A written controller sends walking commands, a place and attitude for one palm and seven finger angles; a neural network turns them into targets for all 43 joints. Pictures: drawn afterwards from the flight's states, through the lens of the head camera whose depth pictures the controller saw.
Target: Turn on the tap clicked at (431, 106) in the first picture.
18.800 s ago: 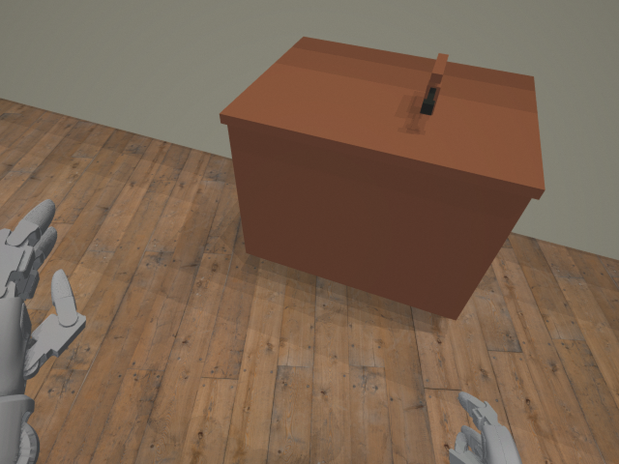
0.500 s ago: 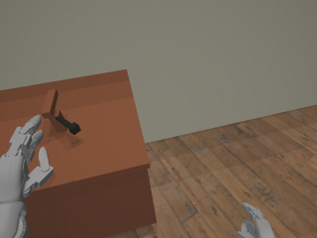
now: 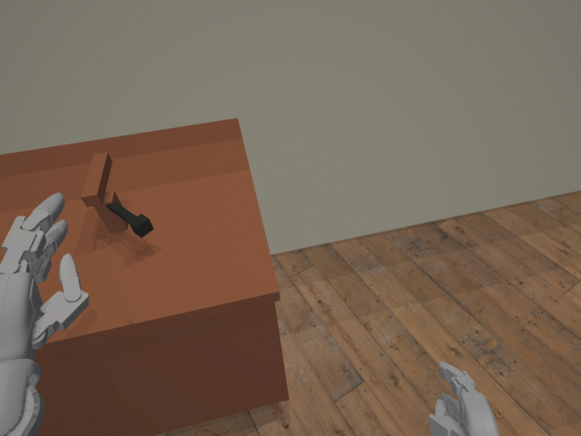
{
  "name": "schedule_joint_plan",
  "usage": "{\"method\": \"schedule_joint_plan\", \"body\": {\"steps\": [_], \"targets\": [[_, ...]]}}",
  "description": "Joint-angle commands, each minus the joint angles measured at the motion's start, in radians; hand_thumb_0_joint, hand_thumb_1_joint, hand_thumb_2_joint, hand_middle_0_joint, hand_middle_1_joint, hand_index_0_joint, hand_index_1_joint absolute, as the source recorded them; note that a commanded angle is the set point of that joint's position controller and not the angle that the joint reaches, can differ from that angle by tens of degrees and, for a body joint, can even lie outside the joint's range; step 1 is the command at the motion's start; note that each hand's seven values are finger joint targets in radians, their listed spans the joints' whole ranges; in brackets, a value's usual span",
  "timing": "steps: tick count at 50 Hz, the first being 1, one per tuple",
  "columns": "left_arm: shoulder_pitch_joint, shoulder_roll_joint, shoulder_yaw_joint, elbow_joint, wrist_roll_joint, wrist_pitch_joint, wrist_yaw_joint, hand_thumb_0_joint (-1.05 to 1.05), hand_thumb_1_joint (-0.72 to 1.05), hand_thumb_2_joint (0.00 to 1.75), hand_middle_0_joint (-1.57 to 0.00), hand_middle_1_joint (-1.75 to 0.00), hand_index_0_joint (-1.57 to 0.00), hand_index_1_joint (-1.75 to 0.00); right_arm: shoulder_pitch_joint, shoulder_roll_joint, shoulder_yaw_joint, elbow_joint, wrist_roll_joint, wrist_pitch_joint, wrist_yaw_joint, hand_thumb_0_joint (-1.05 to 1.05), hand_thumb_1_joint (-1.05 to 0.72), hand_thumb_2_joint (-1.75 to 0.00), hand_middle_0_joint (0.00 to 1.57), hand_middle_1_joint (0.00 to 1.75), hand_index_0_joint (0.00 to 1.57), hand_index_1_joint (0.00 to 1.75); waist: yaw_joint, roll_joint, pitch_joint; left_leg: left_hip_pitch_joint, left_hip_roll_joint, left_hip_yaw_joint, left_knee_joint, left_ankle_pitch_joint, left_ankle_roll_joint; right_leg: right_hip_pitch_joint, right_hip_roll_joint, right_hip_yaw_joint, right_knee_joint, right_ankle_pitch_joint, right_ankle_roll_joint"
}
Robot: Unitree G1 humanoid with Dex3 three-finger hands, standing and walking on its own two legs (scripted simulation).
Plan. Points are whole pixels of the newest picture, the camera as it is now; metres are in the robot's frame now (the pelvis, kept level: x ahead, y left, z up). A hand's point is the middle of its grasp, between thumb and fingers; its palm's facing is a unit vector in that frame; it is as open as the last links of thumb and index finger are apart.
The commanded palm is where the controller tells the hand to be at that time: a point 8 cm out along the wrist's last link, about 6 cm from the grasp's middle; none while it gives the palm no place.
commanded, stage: step back with the hand held close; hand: left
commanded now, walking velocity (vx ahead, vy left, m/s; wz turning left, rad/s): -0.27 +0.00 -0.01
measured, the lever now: (141, 225) +0.45 +0.34 +0.01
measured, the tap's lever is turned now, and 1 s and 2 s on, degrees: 40 40 40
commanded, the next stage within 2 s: stop stepping back and stand still in 1.88 s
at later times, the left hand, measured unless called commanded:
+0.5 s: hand (19, 356) +0.15 +0.27 +0.16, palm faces +0.38 -0.82 -0.44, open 7.4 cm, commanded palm +0.10 +0.31 +0.18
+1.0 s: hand (1, 388) +0.12 +0.27 +0.17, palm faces +0.38 -0.82 -0.42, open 7.4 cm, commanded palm +0.06 +0.31 +0.18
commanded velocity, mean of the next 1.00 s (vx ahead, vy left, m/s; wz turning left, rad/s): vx -0.31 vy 0.00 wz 0.01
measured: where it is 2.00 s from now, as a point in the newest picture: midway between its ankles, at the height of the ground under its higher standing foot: outside the picture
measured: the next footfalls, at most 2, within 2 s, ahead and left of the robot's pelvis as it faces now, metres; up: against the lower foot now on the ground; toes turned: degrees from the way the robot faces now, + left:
right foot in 1.42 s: -0.18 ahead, -0.08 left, +0.00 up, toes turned +0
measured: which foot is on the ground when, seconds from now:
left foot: down 0.00-1.00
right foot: down 0.00-1.00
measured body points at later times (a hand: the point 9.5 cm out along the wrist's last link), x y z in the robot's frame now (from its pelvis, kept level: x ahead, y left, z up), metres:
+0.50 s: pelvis -0.06 +0.03 +0.00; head -0.06 +0.02 +0.45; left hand +0.12 +0.32 +0.19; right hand +0.12 -0.20 -0.08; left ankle +0.01 +0.13 -0.74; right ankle -0.05 -0.09 -0.74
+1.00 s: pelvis -0.10 +0.03 -0.01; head -0.08 +0.03 +0.44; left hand +0.09 +0.31 +0.19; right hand +0.08 -0.21 -0.09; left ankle +0.01 +0.13 -0.74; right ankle -0.05 -0.09 -0.74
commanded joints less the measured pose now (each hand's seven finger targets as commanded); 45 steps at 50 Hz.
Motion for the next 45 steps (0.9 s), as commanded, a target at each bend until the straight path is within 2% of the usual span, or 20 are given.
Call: {"method": "schedule_joint_plan", "body": {"steps": [1,3,7,9,10,12,15,19,20,21,24,25,26,30,31,34,37,41,43,45], "targets": [[-0.018,0.155,0.100,-0.198,0.009,-0.071,0.012,0.00,0.90,0.90,-0.20,-0.30,-0.20,-0.30,-0.108,-0.095,-0.039,-0.188,0.006,-0.017,-0.008,0.00,-0.90,-0.90,0.20,0.30,0.20,0.30,-0.023,-0.035,-0.151,0.112,0.044,0.000,0.005,0.410,0.052,-0.083,-0.143,0.075,-0.025,0.583,0.043],[0.019,0.170,0.115,-0.247,0.009,-0.069,0.021,0.00,0.90,0.90,-0.20,-0.30,-0.20,-0.30,-0.115,-0.100,-0.040,-0.204,0.006,-0.005,-0.008,0.00,-0.90,-0.90,0.20,0.30,0.20,0.30,-0.018,-0.010,-0.186,0.112,0.056,-0.011,-0.005,0.476,0.053,-0.080,-0.124,0.067,-0.019,0.529,0.046],[0.041,0.211,0.159,-0.292,0.007,-0.071,0.035,0.00,0.90,0.90,-0.20,-0.30,-0.20,-0.30,-0.121,-0.105,-0.040,-0.222,0.006,0.008,-0.017,0.00,-0.90,-0.90,0.20,0.30,0.20,0.30,-0.016,-0.047,-0.184,0.062,0.070,-0.039,-0.033,0.459,0.045,-0.087,-0.105,0.059,-0.015,0.431,0.039],[0.041,0.214,0.165,-0.300,0.006,-0.077,0.040,0.00,0.90,0.90,-0.20,-0.30,-0.20,-0.30,-0.122,-0.107,-0.042,-0.224,0.007,0.010,-0.019,0.00,-0.90,-0.90,0.20,0.30,0.20,0.30,-0.020,-0.040,-0.178,0.039,0.071,-0.045,-0.043,0.401,0.043,-0.096,-0.104,0.065,-0.022,0.393,0.035],[0.039,0.233,0.180,-0.307,0.006,-0.081,0.042,0.00,0.90,0.90,-0.20,-0.30,-0.20,-0.30,-0.125,-0.110,-0.042,-0.224,0.005,0.009,-0.023,0.00,-0.90,-0.90,0.20,0.30,0.20,0.30,-0.019,-0.001,-0.178,0.027,0.071,-0.053,-0.062,0.374,0.041,-0.095,-0.103,0.062,-0.016,0.363,0.033],[0.051,0.206,0.161,-0.290,0.005,-0.085,0.044,0.00,0.90,0.90,-0.20,-0.30,-0.20,-0.30,-0.124,-0.110,-0.043,-0.227,0.007,0.004,-0.024,0.00,-0.90,-0.90,0.20,0.30,0.20,0.30,-0.022,0.005,-0.161,-0.003,0.076,-0.059,-0.082,0.286,0.044,-0.106,-0.090,0.063,-0.019,0.301,0.037],[0.046,0.205,0.159,-0.282,0.005,-0.093,0.047,0.00,0.90,0.90,-0.20,-0.30,-0.20,-0.30,-0.129,-0.118,-0.043,-0.226,0.007,-0.010,-0.026,0.00,-0.90,-0.90,0.20,0.30,0.20,0.30,-0.023,0.016,-0.142,-0.054,0.078,-0.082,-0.132,0.133,0.046,-0.107,-0.075,0.062,-0.017,0.224,0.039],[0.022,0.183,0.138,-0.272,0.014,-0.104,0.051,0.00,0.90,0.90,-0.20,-0.30,-0.20,-0.30,-0.127,-0.124,-0.041,-0.222,0.008,-0.034,-0.026,0.00,-0.90,-0.90,0.20,0.30,0.20,0.30,-0.023,-0.018,-0.106,-0.146,0.084,-0.103,-0.177,-0.079,0.056,-0.104,-0.063,0.073,-0.020,0.137,0.045],[0.005,0.198,0.149,-0.281,0.018,-0.110,0.053,0.00,0.90,0.90,-0.20,-0.30,-0.20,-0.30,-0.134,-0.127,-0.043,-0.220,0.007,-0.038,-0.029,0.00,-0.90,-0.90,0.20,0.30,0.20,0.30,-0.025,-0.005,-0.105,-0.164,0.086,-0.109,-0.192,-0.126,0.058,-0.096,-0.060,0.075,-0.018,0.116,0.045],[0.004,0.179,0.138,-0.274,0.021,-0.113,0.054,0.00,0.90,0.90,-0.20,-0.30,-0.20,-0.30,-0.127,-0.123,-0.041,-0.219,0.007,-0.043,-0.029,0.00,-0.90,-0.90,0.20,0.30,0.20,0.30,-0.025,-0.005,-0.103,-0.189,0.086,-0.108,-0.193,-0.162,0.062,-0.085,-0.059,0.077,-0.015,0.102,0.047],[-0.014,0.181,0.137,-0.265,0.031,-0.123,0.058,0.00,0.90,0.90,-0.20,-0.30,-0.20,-0.30,-0.122,-0.126,-0.043,-0.215,0.006,-0.061,-0.026,0.00,-0.90,-0.90,0.20,0.30,0.20,0.30,-0.024,-0.035,-0.076,-0.234,0.079,-0.111,-0.179,-0.233,0.064,-0.101,-0.062,0.093,-0.040,0.030,0.044],[-0.029,0.199,0.151,-0.280,0.033,-0.128,0.059,0.00,0.90,0.90,-0.20,-0.30,-0.20,-0.30,-0.125,-0.129,-0.044,-0.211,0.002,-0.064,-0.027,0.00,-0.90,-0.90,0.20,0.30,0.20,0.30,-0.027,-0.011,-0.074,-0.240,0.078,-0.113,-0.180,-0.238,0.063,-0.104,-0.064,0.097,-0.043,0.016,0.042],[-0.030,0.178,0.135,-0.275,0.035,-0.132,0.059,0.00,0.90,0.90,-0.20,-0.30,-0.20,-0.30,-0.119,-0.122,-0.043,-0.210,0.003,-0.067,-0.025,0.00,-0.90,-0.90,0.20,0.30,0.20,0.30,-0.028,-0.015,-0.068,-0.244,0.076,-0.112,-0.171,-0.247,0.062,-0.113,-0.065,0.098,-0.048,-0.007,0.040],[-0.040,0.202,0.152,-0.313,0.034,-0.146,0.067,0.00,0.90,0.90,-0.20,-0.30,-0.20,-0.30,-0.114,-0.121,-0.044,-0.198,-0.001,-0.083,-0.023,0.00,-0.90,-0.90,0.20,0.30,0.20,0.30,-0.031,-0.019,-0.086,-0.195,0.066,-0.098,-0.127,-0.205,0.050,-0.165,-0.083,0.114,-0.067,-0.013,0.028],[-0.030,0.184,0.140,-0.317,0.033,-0.149,0.069,0.00,0.90,0.90,-0.20,-0.30,-0.20,-0.30,-0.110,-0.116,-0.043,-0.197,0.001,-0.086,-0.022,0.00,-0.90,-0.90,0.20,0.30,0.20,0.30,-0.032,-0.012,-0.096,-0.185,0.068,-0.101,-0.130,-0.192,0.049,-0.165,-0.081,0.106,-0.056,0.006,0.028],[-0.010,0.187,0.151,-0.298,0.035,-0.151,0.073,0.00,0.90,0.90,-0.20,-0.30,-0.20,-0.30,-0.106,-0.118,-0.045,-0.196,0.000,-0.093,-0.020,0.00,-0.90,-0.90,0.20,0.30,0.20,0.30,-0.029,-0.029,-0.085,-0.220,0.070,-0.102,-0.131,-0.225,0.051,-0.157,-0.075,0.113,-0.060,-0.031,0.034],[-0.016,0.186,0.150,-0.316,0.038,-0.162,0.076,0.00,0.90,0.90,-0.20,-0.30,-0.20,-0.30,-0.107,-0.121,-0.044,-0.195,-0.002,-0.098,-0.019,0.00,-0.90,-0.90,0.20,0.30,0.20,0.30,-0.030,0.017,-0.078,-0.261,0.085,-0.126,-0.166,-0.234,0.055,-0.130,-0.056,0.099,-0.021,0.005,0.038],[-0.014,0.186,0.161,-0.331,0.049,-0.178,0.074,0.00,0.90,0.90,-0.20,-0.30,-0.20,-0.30,-0.106,-0.124,-0.047,-0.197,-0.004,-0.106,-0.020,0.00,-0.90,-0.90,0.20,0.30,0.20,0.30,-0.028,0.059,-0.093,-0.363,0.117,-0.165,-0.226,-0.314,0.075,-0.026,-0.020,0.083,0.066,0.052,0.053],[-0.001,0.184,0.168,-0.318,0.054,-0.182,0.072,0.00,0.90,0.90,-0.20,-0.30,-0.20,-0.30,-0.097,-0.125,-0.051,-0.196,-0.004,-0.110,-0.017,0.00,-0.90,-0.90,0.20,0.30,0.20,0.30,-0.025,0.021,-0.102,-0.402,0.116,-0.158,-0.205,-0.318,0.081,0.006,-0.023,0.098,0.074,0.083,0.053],[-0.008,0.196,0.171,-0.350,0.052,-0.187,0.071,0.00,0.90,0.90,-0.20,-0.30,-0.20,-0.30,-0.092,-0.121,-0.053,-0.190,-0.005,-0.112,-0.015,0.00,-0.90,-0.90,0.20,0.30,0.20,0.30,-0.031,0.010,-0.115,-0.364,0.097,-0.135,-0.165,-0.271,0.067,-0.027,-0.045,0.117,0.053,0.098,0.042]]}}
